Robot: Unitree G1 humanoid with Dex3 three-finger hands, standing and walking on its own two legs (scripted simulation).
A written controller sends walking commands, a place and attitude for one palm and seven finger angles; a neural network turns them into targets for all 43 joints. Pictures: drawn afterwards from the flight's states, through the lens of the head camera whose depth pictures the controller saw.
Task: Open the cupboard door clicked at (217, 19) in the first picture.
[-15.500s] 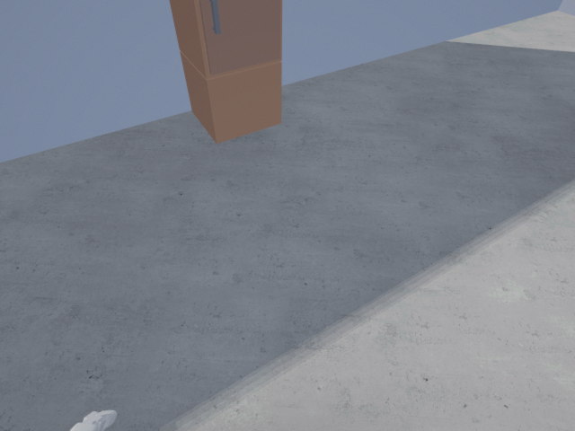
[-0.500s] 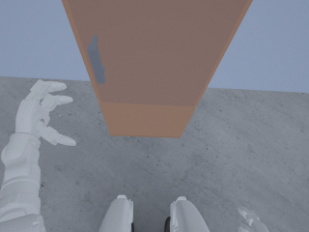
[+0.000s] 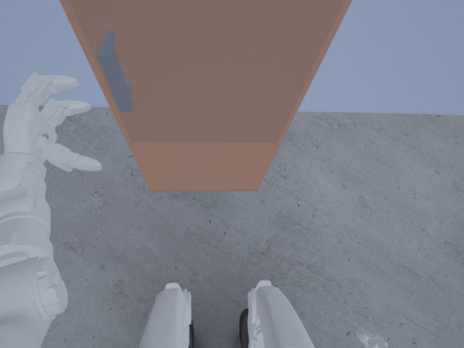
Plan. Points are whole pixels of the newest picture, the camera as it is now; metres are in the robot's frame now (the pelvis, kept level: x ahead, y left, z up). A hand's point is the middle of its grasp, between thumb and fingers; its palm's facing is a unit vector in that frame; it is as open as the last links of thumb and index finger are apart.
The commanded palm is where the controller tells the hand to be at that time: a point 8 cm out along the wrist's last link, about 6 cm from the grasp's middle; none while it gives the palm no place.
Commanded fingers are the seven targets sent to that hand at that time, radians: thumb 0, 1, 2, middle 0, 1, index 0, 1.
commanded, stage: move the hooked fingers beside the handle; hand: left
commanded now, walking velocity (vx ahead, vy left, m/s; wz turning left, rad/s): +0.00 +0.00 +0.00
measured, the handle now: (118, 73) +0.57 +0.19 +0.05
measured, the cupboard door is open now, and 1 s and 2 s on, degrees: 0 0 0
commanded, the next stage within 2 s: slide the fingers in behind the handle in 1.14 s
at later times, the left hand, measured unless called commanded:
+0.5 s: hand (85, 96) +0.52 +0.24 +0.04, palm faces +0.01 -1.00 -0.02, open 14.0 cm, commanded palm +0.50 +0.28 +0.04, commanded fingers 0.00 -0.50 0.30 -0.30 -1.20 -0.30 -1.20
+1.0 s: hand (83, 106) +0.51 +0.25 +0.03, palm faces +0.02 -1.00 +0.00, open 14.0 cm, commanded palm +0.50 +0.28 +0.04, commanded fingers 0.00 -0.50 0.30 -0.30 -1.20 -0.30 -1.20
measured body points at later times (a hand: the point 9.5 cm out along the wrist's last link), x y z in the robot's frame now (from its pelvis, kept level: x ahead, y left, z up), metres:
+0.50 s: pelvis +0.00 +0.01 -0.01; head +0.17 +0.04 +0.40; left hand +0.51 +0.30 +0.04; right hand +0.01 -0.26 -0.11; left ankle +0.03 +0.10 -0.61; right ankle +0.04 -0.12 -0.61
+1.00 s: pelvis +0.00 +0.02 -0.01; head +0.17 +0.06 +0.41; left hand +0.50 +0.30 +0.03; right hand +0.04 -0.26 -0.11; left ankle +0.03 +0.10 -0.61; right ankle +0.04 -0.12 -0.61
